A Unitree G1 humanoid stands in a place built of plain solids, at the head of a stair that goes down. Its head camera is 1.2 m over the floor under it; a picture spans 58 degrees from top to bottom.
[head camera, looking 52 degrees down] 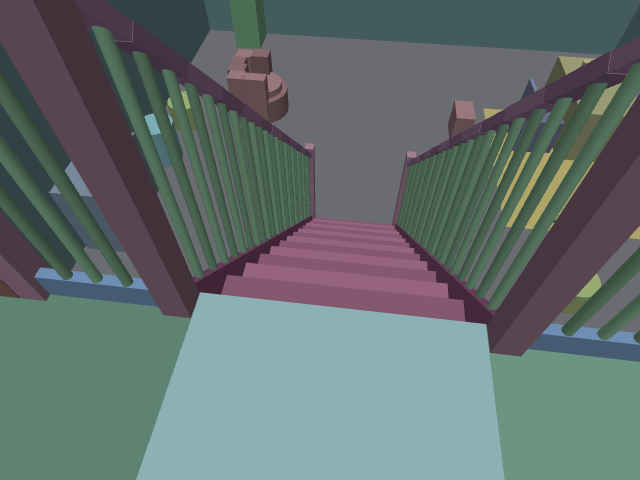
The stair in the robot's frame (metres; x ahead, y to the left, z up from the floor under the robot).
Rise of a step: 0.20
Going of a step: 0.20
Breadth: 0.90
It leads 7 degrees to the right of straight ahead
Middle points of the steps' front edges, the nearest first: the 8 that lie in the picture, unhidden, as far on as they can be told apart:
0.67 -0.06 0.00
0.87 -0.09 -0.20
1.07 -0.11 -0.40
1.27 -0.14 -0.60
1.47 -0.16 -0.81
1.67 -0.19 -1.01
1.87 -0.21 -1.21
2.07 -0.24 -1.41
